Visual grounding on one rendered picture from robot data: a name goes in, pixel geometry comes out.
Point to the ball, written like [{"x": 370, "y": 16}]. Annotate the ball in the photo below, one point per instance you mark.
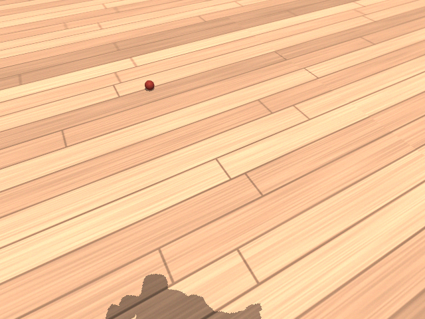
[{"x": 149, "y": 85}]

